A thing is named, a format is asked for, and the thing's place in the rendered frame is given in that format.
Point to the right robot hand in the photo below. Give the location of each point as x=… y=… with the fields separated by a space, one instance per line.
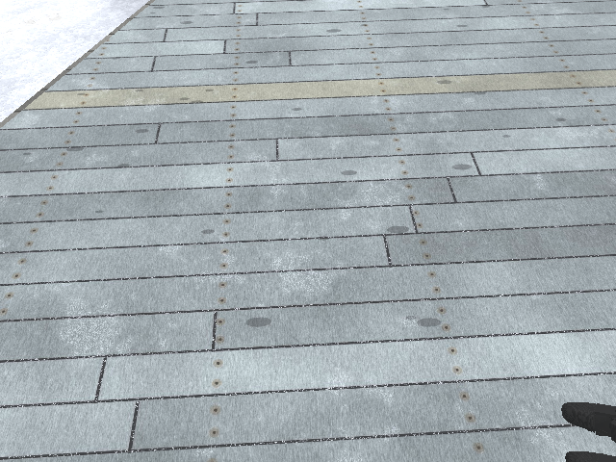
x=593 y=417

